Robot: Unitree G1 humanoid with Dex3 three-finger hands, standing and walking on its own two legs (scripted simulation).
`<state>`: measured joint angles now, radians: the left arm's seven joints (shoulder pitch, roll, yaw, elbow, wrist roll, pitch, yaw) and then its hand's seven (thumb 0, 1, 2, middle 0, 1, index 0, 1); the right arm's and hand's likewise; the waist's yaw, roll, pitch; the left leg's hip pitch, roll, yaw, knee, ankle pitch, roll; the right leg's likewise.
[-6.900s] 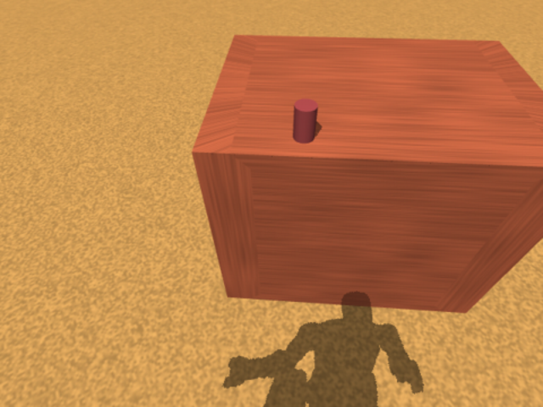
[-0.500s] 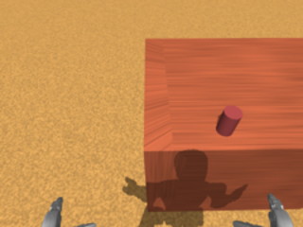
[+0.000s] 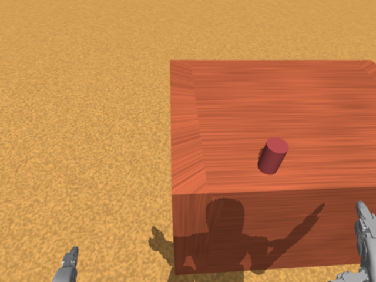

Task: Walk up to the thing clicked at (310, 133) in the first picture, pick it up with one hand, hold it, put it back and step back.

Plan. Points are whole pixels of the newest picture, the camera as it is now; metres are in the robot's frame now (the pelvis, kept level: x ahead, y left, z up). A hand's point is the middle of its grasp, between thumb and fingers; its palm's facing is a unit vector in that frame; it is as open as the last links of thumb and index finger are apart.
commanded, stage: rise first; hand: right
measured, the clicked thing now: (272, 156) +0.42 -0.20 +0.02
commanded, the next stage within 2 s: go down in 0.90 s
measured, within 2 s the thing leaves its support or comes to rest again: neither
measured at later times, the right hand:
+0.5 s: hand (361, 252) +0.17 -0.26 +0.09, palm faces +0.33 +0.86 -0.40, open 17.6 cm
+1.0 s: hand (374, 244) +0.17 -0.26 +0.12, palm faces +0.35 +0.83 -0.43, open 17.4 cm
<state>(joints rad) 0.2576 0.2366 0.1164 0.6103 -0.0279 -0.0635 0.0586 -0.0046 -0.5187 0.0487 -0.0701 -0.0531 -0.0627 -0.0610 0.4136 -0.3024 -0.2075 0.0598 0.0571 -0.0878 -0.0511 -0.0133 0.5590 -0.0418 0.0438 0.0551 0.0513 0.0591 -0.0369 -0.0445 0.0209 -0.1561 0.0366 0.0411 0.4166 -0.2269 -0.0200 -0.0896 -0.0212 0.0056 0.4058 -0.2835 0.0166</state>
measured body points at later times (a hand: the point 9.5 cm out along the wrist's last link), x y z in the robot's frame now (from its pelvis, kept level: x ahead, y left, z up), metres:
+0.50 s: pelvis -0.02 +0.00 +0.00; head -0.02 +0.02 +0.45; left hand +0.14 +0.26 -0.09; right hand +0.15 -0.30 +0.11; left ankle +0.00 +0.13 -0.74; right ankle -0.04 -0.13 -0.74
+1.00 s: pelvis -0.02 +0.00 +0.00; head -0.02 +0.02 +0.45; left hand +0.14 +0.27 -0.09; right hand +0.15 -0.30 +0.14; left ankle +0.00 +0.13 -0.74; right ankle -0.04 -0.13 -0.74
